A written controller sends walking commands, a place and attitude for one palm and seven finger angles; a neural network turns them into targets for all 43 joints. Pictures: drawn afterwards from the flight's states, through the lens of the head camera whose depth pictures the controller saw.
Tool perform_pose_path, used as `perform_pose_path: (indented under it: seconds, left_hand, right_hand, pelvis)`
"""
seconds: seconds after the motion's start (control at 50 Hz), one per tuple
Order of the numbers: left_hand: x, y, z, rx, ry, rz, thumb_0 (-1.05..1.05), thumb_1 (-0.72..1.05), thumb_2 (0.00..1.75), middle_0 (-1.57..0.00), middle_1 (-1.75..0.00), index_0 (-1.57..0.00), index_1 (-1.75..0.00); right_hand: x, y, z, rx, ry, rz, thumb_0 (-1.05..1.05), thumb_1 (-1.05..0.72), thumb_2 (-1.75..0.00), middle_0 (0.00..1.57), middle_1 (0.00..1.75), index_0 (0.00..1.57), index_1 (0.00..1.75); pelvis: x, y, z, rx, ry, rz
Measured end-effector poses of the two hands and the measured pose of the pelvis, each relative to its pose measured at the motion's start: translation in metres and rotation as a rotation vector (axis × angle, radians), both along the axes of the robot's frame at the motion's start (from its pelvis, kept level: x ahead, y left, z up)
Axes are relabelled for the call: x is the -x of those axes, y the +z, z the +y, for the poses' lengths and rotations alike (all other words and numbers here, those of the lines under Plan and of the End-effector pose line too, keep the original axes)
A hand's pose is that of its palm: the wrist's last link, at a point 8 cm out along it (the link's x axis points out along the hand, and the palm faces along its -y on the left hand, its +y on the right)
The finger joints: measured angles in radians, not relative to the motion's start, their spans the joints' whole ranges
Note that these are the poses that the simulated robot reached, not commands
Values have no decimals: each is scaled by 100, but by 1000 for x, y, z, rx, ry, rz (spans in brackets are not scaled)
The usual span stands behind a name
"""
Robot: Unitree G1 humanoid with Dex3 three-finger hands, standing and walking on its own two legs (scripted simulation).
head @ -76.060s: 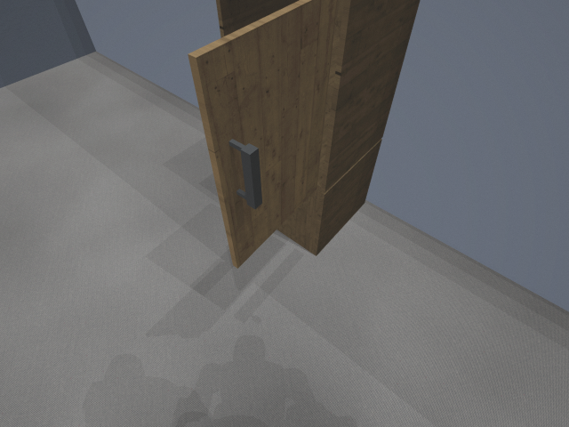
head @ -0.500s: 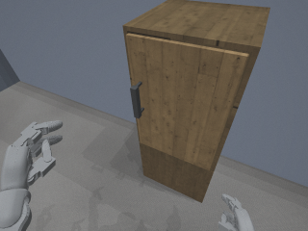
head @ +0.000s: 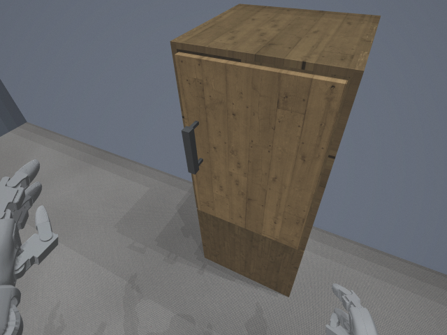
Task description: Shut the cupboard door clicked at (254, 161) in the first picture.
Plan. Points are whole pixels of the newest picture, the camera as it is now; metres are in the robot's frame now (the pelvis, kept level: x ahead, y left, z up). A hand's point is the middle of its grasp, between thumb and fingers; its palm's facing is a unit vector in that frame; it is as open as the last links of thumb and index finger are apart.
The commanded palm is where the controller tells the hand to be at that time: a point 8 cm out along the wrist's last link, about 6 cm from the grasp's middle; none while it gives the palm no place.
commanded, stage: step back with the hand held close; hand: left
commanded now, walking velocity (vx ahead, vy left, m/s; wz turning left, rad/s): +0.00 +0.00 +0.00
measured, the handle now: (194, 147) +0.61 +0.16 -0.01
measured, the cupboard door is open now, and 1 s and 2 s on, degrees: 0 0 0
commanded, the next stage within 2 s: stop stepping back and stand still in 1.32 s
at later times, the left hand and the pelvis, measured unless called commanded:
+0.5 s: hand (31, 243) +0.18 +0.28 +0.17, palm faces +0.37 -0.78 -0.51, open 7.4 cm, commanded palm +0.12 +0.32 +0.17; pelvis -0.03 +0.02 -0.01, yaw -1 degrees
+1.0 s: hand out of the picture +0.06 +0.28 +0.17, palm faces +0.51 -0.74 -0.44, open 7.4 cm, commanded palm +0.00 +0.32 +0.17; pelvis -0.11 +0.01 -0.02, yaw +5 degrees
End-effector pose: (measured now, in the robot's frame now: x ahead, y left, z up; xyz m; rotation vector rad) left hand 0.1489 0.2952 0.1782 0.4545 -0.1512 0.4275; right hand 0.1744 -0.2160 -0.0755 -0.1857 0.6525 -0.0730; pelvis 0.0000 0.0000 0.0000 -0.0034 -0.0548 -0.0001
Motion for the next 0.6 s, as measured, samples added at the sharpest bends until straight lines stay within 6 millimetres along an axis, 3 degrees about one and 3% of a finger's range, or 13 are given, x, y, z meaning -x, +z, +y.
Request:
perform_pose_path:
  seconds: [0.18,0.34,0.48,0.6]
  left_hand:
    - [1,-3,3,-26,14,19,1,89,90,-21,-30,-21,-30]
    - [-1,-10,10,-55,-26,54,1,89,90,-21,-30,-21,-30]
    - [6,9,21,-138,-65,16,1,89,90,-22,-30,-21,-30]
    - [29,3,29,-127,-67,6,1,89,90,-21,-30,-21,-30]
  right_hand:
    - [7,-7,-9,-5,-21,40,2,-90,-90,20,30,20,30]
    - [24,-13,-19,47,-94,121,2,-90,-90,20,30,20,30]
    - [37,-8,-9,40,-128,107,2,-90,-90,20,30,20,30]
    - [57,-2,2,30,-125,75,2,-90,-90,20,30,20,30]
  pelvis:
    - [4,-1,-3,16,7,34]
    - [8,-3,12,9,3,71]
    - [25,-5,22,1,-14,72]
    - [48,-7,27,3,-19,71]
